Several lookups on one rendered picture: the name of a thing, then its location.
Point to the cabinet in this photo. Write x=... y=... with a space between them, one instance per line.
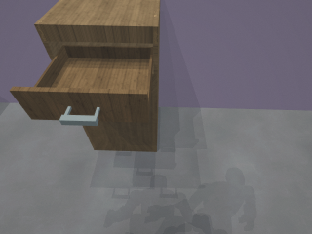
x=122 y=23

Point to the drawer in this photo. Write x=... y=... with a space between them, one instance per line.
x=117 y=79

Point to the handle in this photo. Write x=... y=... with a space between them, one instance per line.
x=79 y=120

